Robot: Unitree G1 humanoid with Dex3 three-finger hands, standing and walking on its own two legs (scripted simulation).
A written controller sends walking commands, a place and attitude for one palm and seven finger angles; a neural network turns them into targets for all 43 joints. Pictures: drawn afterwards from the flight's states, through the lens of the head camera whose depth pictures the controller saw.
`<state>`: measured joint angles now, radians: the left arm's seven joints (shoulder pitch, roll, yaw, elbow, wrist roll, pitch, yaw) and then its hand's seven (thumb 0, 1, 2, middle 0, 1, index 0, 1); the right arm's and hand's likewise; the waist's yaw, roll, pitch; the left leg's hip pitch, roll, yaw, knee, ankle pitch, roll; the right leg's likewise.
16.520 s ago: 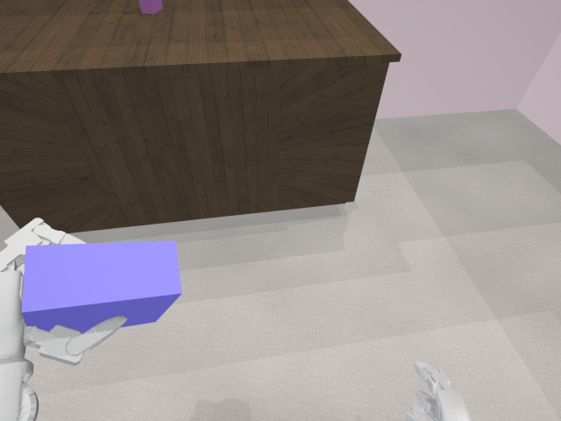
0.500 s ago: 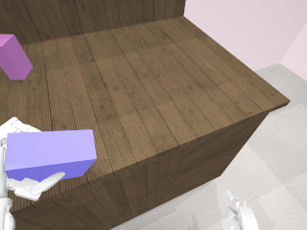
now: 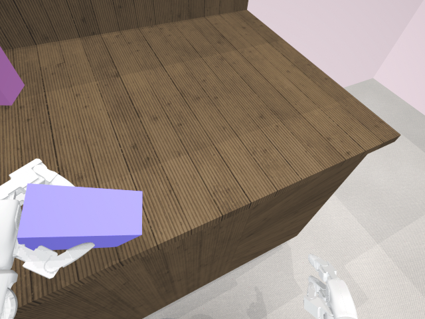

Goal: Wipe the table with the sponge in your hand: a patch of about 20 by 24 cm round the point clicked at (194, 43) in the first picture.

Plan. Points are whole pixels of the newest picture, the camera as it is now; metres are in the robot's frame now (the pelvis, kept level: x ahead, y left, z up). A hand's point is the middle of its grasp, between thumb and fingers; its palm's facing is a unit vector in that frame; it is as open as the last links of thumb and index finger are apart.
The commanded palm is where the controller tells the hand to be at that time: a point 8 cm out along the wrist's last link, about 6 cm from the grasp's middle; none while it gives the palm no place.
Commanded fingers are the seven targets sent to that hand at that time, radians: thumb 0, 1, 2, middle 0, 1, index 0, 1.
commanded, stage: shuffle to correct the standing spot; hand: left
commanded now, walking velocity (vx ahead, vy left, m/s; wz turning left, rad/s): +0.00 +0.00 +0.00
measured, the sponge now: (98, 221) +0.23 +0.19 +0.11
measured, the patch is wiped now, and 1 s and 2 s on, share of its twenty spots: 0.00 0.00 0.00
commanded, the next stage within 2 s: none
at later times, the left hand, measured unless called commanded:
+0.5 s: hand (48, 212) +0.22 +0.24 +0.16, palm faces +0.36 -0.84 -0.41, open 10.0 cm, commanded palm +0.15 +0.26 +0.18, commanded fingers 0.00 0.10 1.30 -1.20 -1.60 -1.20 -1.60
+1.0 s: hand (82, 217) +0.21 +0.19 +0.16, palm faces +0.33 -0.85 -0.42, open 10.0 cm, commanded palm +0.15 +0.23 +0.18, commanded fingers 0.00 0.10 1.30 -1.20 -1.60 -1.20 -1.60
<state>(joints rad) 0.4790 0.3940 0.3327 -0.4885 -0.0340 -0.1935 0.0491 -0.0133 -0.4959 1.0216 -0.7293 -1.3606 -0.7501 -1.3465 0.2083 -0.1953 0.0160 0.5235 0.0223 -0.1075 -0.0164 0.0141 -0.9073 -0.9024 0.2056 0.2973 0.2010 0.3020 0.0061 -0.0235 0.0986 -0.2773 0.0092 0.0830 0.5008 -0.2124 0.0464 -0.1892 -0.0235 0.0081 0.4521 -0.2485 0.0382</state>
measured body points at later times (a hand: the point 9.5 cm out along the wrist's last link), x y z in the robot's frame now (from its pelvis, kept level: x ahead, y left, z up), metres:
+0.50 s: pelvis +0.00 -0.02 +0.00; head +0.04 +0.01 +0.45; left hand +0.19 +0.28 +0.18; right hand +0.20 -0.22 -0.06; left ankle +0.04 +0.09 -0.74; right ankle +0.00 -0.15 -0.74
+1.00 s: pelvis +0.00 -0.06 -0.01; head +0.02 -0.04 +0.44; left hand +0.19 +0.23 +0.18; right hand +0.17 -0.29 -0.08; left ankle +0.04 +0.09 -0.74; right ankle +0.00 -0.15 -0.74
